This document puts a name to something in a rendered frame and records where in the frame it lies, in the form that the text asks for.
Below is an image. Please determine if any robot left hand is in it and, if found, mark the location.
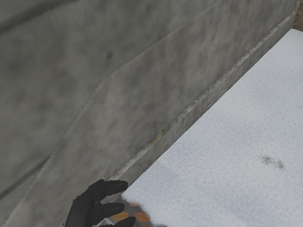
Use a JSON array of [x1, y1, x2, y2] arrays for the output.
[[62, 179, 136, 227]]

